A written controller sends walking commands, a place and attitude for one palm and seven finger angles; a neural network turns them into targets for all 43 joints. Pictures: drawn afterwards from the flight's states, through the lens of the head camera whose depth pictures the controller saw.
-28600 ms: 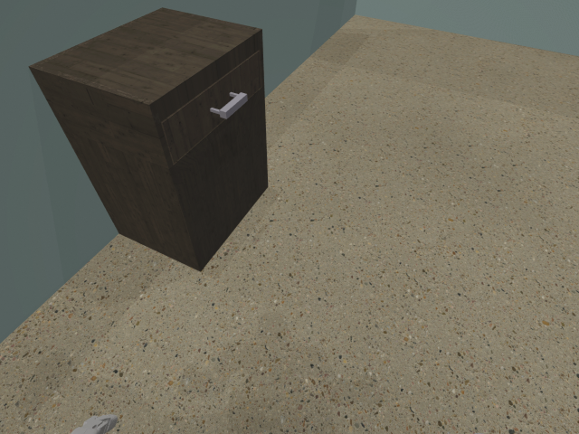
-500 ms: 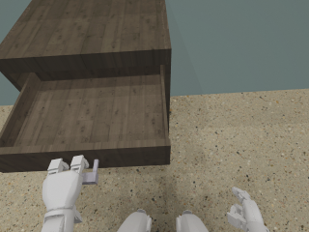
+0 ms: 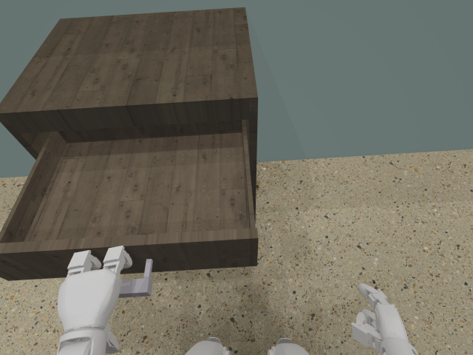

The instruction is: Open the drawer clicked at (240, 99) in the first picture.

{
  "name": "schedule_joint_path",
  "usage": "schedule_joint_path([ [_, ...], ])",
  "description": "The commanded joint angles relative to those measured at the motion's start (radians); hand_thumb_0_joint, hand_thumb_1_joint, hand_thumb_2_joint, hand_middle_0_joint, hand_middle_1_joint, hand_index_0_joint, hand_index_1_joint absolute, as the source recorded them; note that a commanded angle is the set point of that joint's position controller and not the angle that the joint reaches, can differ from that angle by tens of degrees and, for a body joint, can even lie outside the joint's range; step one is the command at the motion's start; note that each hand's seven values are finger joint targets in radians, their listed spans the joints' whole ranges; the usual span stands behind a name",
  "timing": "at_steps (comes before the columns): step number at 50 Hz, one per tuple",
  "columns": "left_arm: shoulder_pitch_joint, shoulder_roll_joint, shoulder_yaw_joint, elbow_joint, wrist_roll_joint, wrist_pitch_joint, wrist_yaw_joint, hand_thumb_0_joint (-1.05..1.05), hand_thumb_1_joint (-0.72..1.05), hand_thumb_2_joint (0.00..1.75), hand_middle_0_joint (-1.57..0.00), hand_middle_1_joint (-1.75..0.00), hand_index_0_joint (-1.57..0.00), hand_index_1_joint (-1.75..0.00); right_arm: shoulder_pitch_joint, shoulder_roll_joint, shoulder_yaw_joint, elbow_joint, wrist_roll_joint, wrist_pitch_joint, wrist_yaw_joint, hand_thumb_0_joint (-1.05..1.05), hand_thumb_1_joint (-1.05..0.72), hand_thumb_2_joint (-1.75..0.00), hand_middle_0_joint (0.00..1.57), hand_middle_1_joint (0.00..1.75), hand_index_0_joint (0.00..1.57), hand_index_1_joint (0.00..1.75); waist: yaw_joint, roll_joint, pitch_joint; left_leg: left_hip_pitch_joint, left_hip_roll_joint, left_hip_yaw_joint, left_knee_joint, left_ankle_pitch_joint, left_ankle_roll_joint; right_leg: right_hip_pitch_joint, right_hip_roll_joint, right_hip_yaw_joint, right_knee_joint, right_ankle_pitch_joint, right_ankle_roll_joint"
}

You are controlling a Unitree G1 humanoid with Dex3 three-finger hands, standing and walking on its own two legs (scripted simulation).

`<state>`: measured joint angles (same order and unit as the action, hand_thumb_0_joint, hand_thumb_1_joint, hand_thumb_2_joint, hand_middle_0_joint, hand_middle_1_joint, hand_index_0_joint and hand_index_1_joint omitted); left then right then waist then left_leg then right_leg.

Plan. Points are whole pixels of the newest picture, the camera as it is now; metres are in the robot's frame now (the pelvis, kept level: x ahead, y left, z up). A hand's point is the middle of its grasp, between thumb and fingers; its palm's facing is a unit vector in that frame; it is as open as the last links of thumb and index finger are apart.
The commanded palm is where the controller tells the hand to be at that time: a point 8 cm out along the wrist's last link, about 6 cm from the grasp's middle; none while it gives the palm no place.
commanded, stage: lift the hand off the handle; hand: left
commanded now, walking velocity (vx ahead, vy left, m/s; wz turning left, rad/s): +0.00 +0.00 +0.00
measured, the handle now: (117, 277) +0.26 +0.26 -0.07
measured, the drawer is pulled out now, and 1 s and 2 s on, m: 0.30 0.30 0.30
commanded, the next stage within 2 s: draw the hand back to the body in 1.60 s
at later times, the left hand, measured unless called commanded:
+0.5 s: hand (95, 293) +0.21 +0.25 +0.00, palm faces -0.01 -0.07 -1.00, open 13.4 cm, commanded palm +0.19 +0.24 +0.06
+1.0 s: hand (90, 279) +0.22 +0.24 +0.04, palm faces +0.03 -0.09 -1.00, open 13.8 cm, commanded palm +0.19 +0.24 +0.10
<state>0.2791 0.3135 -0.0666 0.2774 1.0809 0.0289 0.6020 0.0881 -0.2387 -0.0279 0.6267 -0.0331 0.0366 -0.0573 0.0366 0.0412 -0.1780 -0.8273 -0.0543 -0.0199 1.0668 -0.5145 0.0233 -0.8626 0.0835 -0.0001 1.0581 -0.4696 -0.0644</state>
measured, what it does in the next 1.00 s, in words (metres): stands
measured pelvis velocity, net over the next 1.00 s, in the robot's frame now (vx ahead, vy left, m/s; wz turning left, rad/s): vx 0.02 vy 0.00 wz -0.01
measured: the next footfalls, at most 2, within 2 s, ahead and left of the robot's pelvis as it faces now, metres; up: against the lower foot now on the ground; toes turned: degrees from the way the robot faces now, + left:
none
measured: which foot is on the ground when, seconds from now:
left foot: down 0.00-1.00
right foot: down 0.00-1.00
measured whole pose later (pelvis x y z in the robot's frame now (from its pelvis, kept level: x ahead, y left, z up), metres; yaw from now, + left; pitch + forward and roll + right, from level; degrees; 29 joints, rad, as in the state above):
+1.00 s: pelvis +0.02 +0.00 +0.04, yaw -1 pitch +9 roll +0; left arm 0.39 0.34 -0.07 0.02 1.02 0.04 0.44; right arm 0.12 -0.23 -0.01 0.57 -0.02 0.06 -0.01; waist 0.06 0.06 -0.14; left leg -0.55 -0.05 -0.01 0.83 -0.44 0.03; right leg -0.59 0.08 0.03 0.83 -0.40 -0.06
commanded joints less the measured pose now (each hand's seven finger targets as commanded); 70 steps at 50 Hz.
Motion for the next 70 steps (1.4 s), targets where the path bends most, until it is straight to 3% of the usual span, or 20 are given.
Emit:
schedule_joint_path([
  [1, -0.136, 0.181, 0.122, -0.235, -0.009, -0.006, 0.050, 0.00, -0.50, 0.30, -0.30, -1.20, -0.30, -1.20, -0.088, -0.105, -0.032, -0.151, 0.002, -0.048, -0.008, 0.00, -0.90, -0.90, 0.20, 0.30, 0.20, 0.30, -0.008, -0.028, -0.254, 0.153, 0.005, 0.005, -0.139, 0.212, 0.015, 0.206, -0.049, 0.077, -0.199, 0.245, 0.017],
  [5, -0.103, 0.190, 0.137, -0.282, -0.017, -0.020, 0.045, 0.00, -0.50, 0.30, -0.30, -1.20, -0.30, -1.20, -0.084, -0.106, -0.032, -0.157, 0.000, -0.052, -0.006, 0.00, -0.90, -0.90, 0.20, 0.30, 0.20, 0.30, -0.004, -0.011, -0.277, 0.188, 0.006, 0.004, -0.151, 0.253, 0.014, 0.232, -0.049, 0.075, -0.201, 0.303, 0.012],
  [8, -0.051, 0.193, 0.143, -0.288, -0.012, -0.018, 0.044, 0.00, -0.50, 0.30, -0.30, -1.20, -0.30, -1.20, -0.088, -0.103, -0.031, -0.161, 0.001, -0.045, -0.001, 0.00, -0.90, -0.90, 0.20, 0.30, 0.20, 0.30, 0.002, -0.020, -0.249, 0.190, 0.004, 0.006, -0.160, 0.260, 0.012, 0.237, -0.046, 0.077, -0.210, 0.311, 0.013],
  [14, -0.084, 0.148, 0.077, -0.304, -0.016, 0.017, 0.012, 0.00, -0.50, 0.30, -0.30, -1.20, -0.30, -1.20, -0.084, -0.109, -0.032, -0.170, 0.008, -0.041, 0.013, 0.00, -0.90, -0.90, 0.20, 0.30, 0.20, 0.30, -0.017, -0.010, -0.183, 0.237, 0.017, -0.003, -0.211, 0.233, 0.010, 0.213, -0.043, 0.044, -0.248, 0.230, 0.012],
  [15, -0.084, 0.149, 0.079, -0.330, -0.028, 0.016, 0.005, 0.00, -0.50, 0.30, -0.30, -1.20, -0.30, -1.20, -0.080, -0.111, -0.033, -0.177, 0.008, -0.042, 0.013, 0.00, -0.90, -0.90, 0.20, 0.30, 0.20, 0.30, -0.017, -0.008, -0.213, 0.254, 0.018, -0.002, -0.216, 0.247, 0.012, 0.235, -0.044, 0.042, -0.252, 0.246, 0.012],
  [19, -0.068, 0.166, 0.088, -0.332, -0.030, 0.017, -0.019, 0.00, -0.50, 0.30, -0.30, -1.20, -0.30, -1.20, -0.082, -0.107, -0.028, -0.183, 0.010, -0.038, 0.011, 0.00, -0.90, -0.90, 0.20, 0.30, 0.20, 0.30, -0.011, -0.053, -0.181, 0.246, 0.015, 0.000, -0.236, 0.233, 0.015, 0.265, -0.047, 0.048, -0.273, 0.249, 0.017],
  [24, -0.036, 0.173, 0.096, -0.353, -0.021, 0.005, -0.035, 0.00, -0.50, 0.30, -0.30, -1.20, -0.30, -1.20, -0.082, -0.104, -0.026, -0.192, 0.009, -0.035, 0.018, 0.00, -0.90, -0.90, 0.20, 0.30, 0.20, 0.30, 0.000, -0.016, -0.160, 0.277, 0.016, 0.003, -0.258, 0.251, 0.013, 0.276, -0.046, 0.053, -0.289, 0.260, 0.010],
  [27, -0.007, 0.160, 0.081, -0.406, -0.028, -0.004, -0.041, 0.00, -0.50, 0.30, -0.30, -1.20, -0.30, -1.20, -0.078, -0.102, -0.028, -0.201, 0.008, -0.037, 0.028, 0.00, -0.90, -0.90, 0.20, 0.30, 0.20, 0.30, 0.003, 0.013, -0.189, 0.320, 0.021, 0.000, -0.266, 0.297, 0.010, 0.289, -0.044, 0.044, -0.286, 0.287, 0.006],
  [31, 0.090, 0.170, 0.105, -0.397, -0.036, 0.002, -0.048, 0.00, -0.50, 0.30, -0.30, -1.20, -0.30, -1.20, -0.085, -0.101, -0.024, -0.211, 0.011, -0.030, 0.043, 0.00, -0.90, -0.90, 0.20, 0.30, 0.20, 0.30, 0.016, -0.013, -0.162, 0.309, 0.021, 0.001, -0.280, 0.308, 0.007, 0.319, -0.043, 0.052, -0.296, 0.314, 0.006],
  [33, 0.082, 0.144, 0.078, -0.397, -0.033, 0.014, -0.056, 0.00, -0.50, 0.30, -0.30, -1.20, -0.30, -1.20, -0.088, -0.100, -0.024, -0.215, 0.014, -0.025, 0.049, 0.00, -0.90, -0.90, 0.20, 0.30, 0.20, 0.30, 0.011, -0.025, -0.128, 0.305, 0.024, 0.002, -0.289, 0.301, 0.008, 0.309, -0.043, 0.045, -0.305, 0.306, 0.008],
  [36, 0.078, 0.167, 0.100, -0.380, -0.042, 0.035, -0.071, 0.00, -0.50, 0.30, -0.30, -1.20, -0.30, -1.20, -0.095, -0.103, -0.020, -0.219, 0.021, -0.019, 0.049, 0.00, -0.90, -0.90, 0.20, 0.30, 0.20, 0.30, 0.015, -0.062, -0.100, 0.286, 0.022, 0.000, -0.312, 0.263, 0.009, 0.339, -0.043, 0.059, -0.326, 0.287, 0.011],
  [41, 0.016, 0.180, 0.089, -0.450, -0.044, 0.029, -0.097, 0.00, -0.50, 0.30, -0.30, -1.20, -0.30, -1.20, -0.099, -0.100, -0.018, -0.228, 0.020, -0.022, 0.043, 0.00, -0.90, -0.90, 0.20, 0.30, 0.20, 0.30, 0.013, -0.019, -0.117, 0.342, 0.024, 0.002, -0.333, 0.265, 0.014, 0.352, -0.049, 0.066, -0.353, 0.263, 0.010],
  [42, -0.004, 0.164, 0.069, -0.458, -0.047, 0.024, -0.104, 0.00, -0.50, 0.30, -0.30, -1.20, -0.30, -1.20, -0.088, -0.100, -0.019, -0.225, 0.019, -0.025, 0.041, 0.00, -0.90, -0.90, 0.20, 0.30, 0.20, 0.30, 0.002, -0.021, -0.114, 0.353, 0.026, -0.001, -0.333, 0.271, 0.016, 0.349, -0.049, 0.056, -0.355, 0.269, 0.011],
  [51, 0.105, 0.209, 0.136, -0.447, -0.062, 0.009, -0.131, 0.00, -0.50, 0.30, -0.30, -1.20, -0.30, -1.20, -0.099, -0.093, -0.012, -0.227, 0.024, -0.026, 0.047, 0.00, -0.90, -0.90, 0.20, 0.30, 0.20, 0.30, 0.034, -0.042, -0.112, 0.350, 0.020, 0.009, -0.355, 0.311, 0.012, 0.438, -0.053, 0.096, -0.379, 0.382, 0.011],
  [54, 0.068, 0.203, 0.125, -0.474, -0.069, 0.014, -0.141, 0.00, -0.50, 0.30, -0.30, -1.20, -0.30, -1.20, -0.101, -0.095, -0.017, -0.225, 0.028, -0.026, 0.048, 0.00, -0.90, -0.90, 0.20, 0.30, 0.20, 0.30, 0.021, -0.030, -0.088, 0.362, 0.022, 0.007, -0.365, 0.313, 0.014, 0.429, -0.053, 0.097, -0.391, 0.380, 0.011],
  [59, 0.100, 0.197, 0.116, -0.532, -0.085, 0.003, -0.156, 0.00, -0.50, 0.30, -0.30, -1.20, -0.30, -1.20, -0.094, -0.096, -0.020, -0.233, 0.024, -0.036, 0.052, 0.00, -0.90, -0.90, 0.20, 0.30, 0.20, 0.30, 0.023, -0.031, -0.109, 0.399, 0.027, 0.008, -0.374, 0.339, 0.018, 0.449, -0.058, 0.092, -0.403, 0.402, 0.013],
  [62, 0.133, 0.227, 0.151, -0.515, -0.091, -0.004, -0.167, 0.00, -0.50, 0.30, -0.30, -1.20, -0.30, -1.20, -0.095, -0.097, -0.018, -0.229, 0.027, -0.033, 0.049, 0.00, -0.90, -0.90, 0.20, 0.30, 0.20, 0.30, 0.025, -0.070, -0.080, 0.383, 0.026, 0.008, -0.381, 0.326, 0.018, 0.461, -0.059, 0.107, -0.416, 0.419, 0.016],
  [63, 0.127, 0.248, 0.169, -0.523, -0.086, -0.005, -0.167, 0.00, -0.50, 0.30, -0.30, -1.20, -0.30, -1.20, -0.100, -0.100, -0.014, -0.229, 0.022, -0.032, 0.050, 0.00, -0.90, -0.90, 0.20, 0.30, 0.20, 0.30, 0.033, -0.072, -0.100, 0.378, 0.023, 0.011, -0.380, 0.323, 0.018, 0.476, -0.064, 0.112, -0.418, 0.426, 0.020],
  [64, 0.112, 0.238, 0.157, -0.525, -0.082, -0.006, -0.169, 0.00, -0.50, 0.30, -0.30, -1.20, -0.30, -1.20, -0.101, -0.098, -0.016, -0.226, 0.024, -0.031, 0.050, 0.00, -0.90, -0.90, 0.20, 0.30, 0.20, 0.30, 0.026, -0.051, -0.078, 0.385, 0.024, 0.009, -0.386, 0.322, 0.016, 0.463, -0.063, 0.113, -0.419, 0.423, 0.016],
  [70, 0.179, 0.254, 0.191, -0.595, -0.110, -0.016, -0.176, 0.00, -0.50, 0.30, -0.30, -1.20, -0.30, -1.20, -0.100, -0.097, -0.019, -0.236, 0.026, -0.033, 0.055, 0.00, -0.90, -0.90, 0.20, 0.30, 0.20, 0.30, 0.037, -0.003, -0.115, 0.430, 0.028, 0.011, -0.393, 0.372, 0.014, 0.498, -0.063, 0.110, -0.426, 0.466, 0.010],
])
